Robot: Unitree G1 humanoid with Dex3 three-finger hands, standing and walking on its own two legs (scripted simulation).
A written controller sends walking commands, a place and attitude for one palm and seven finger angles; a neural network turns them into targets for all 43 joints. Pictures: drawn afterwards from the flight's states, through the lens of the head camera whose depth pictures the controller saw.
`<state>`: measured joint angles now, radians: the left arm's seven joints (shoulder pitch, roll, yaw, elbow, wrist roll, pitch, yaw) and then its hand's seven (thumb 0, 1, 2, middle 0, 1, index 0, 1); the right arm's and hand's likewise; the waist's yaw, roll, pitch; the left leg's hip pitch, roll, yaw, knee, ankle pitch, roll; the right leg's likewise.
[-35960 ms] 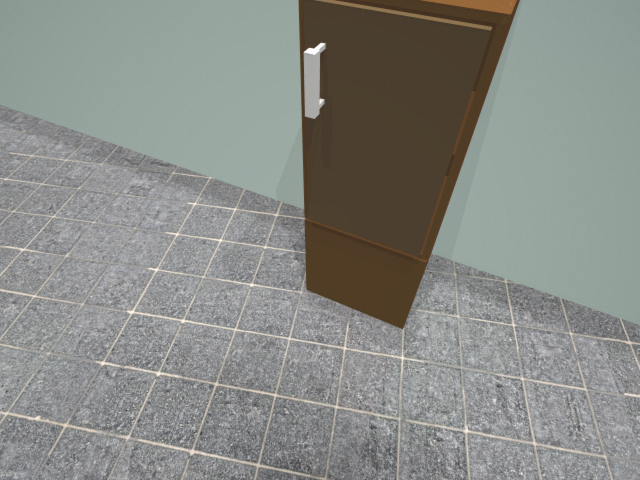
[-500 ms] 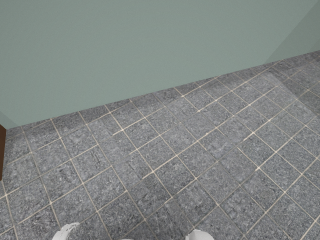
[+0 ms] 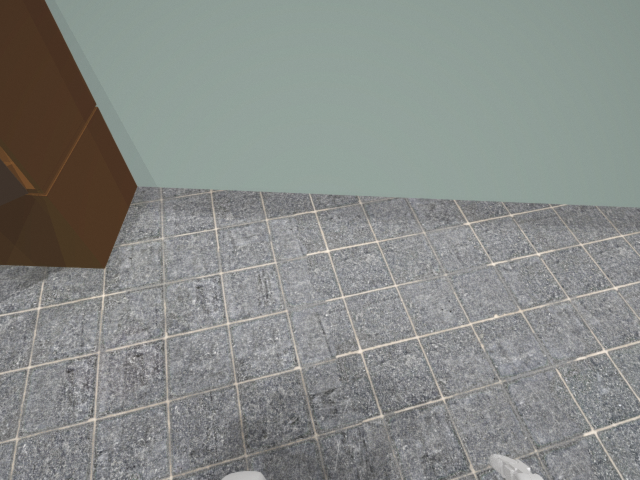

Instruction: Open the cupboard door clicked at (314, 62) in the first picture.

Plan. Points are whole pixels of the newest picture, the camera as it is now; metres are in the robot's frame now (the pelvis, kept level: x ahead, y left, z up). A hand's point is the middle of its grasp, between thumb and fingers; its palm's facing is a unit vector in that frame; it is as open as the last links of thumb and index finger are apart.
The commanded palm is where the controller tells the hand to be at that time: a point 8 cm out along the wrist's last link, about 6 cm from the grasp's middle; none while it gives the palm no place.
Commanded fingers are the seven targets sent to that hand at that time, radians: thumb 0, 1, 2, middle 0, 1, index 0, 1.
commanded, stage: turn to face it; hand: left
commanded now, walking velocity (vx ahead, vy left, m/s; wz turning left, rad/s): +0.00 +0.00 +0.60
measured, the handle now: out of the picture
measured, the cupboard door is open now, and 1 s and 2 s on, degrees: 42 42 42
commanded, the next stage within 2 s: take the last steps up to it in 1.24 s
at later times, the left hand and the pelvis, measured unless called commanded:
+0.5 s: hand out of the picture +0.07 +0.17 -0.13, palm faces +0.27 -0.92 -0.27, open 7.4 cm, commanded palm none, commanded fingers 0.00 0.90 0.90 -0.20 -0.30 -0.20 -0.30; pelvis +0.02 -0.04 +0.01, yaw +16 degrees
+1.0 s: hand out of the picture -0.03 +0.21 -0.16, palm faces +0.56 -0.79 -0.24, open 7.4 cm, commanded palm none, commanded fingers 0.00 0.90 0.90 -0.20 -0.30 -0.20 -0.30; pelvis +0.02 +0.00 +0.01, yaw +32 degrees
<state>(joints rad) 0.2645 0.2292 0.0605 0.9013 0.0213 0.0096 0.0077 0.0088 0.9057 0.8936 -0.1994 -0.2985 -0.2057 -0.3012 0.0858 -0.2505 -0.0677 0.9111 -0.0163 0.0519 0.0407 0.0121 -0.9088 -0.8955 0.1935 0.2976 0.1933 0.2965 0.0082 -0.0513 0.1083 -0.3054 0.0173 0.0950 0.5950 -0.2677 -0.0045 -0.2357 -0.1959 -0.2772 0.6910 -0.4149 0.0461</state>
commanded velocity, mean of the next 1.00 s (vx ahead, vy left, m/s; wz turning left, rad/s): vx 0.00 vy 0.00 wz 0.53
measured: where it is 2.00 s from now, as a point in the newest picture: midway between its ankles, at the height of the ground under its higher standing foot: outside the picture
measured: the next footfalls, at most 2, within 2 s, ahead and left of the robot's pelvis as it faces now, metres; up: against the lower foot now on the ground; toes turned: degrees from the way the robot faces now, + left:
right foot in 0.38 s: +0.08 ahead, -0.14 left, +0.00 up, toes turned +8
left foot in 0.78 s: +0.01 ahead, +0.11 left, +0.00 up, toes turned +33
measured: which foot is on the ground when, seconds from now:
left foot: down 0.00-0.38, up 0.40-0.76, down 0.78-1.00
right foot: down 0.00-0.00, up 0.02-0.36, down 0.38-0.78, up 0.80-1.00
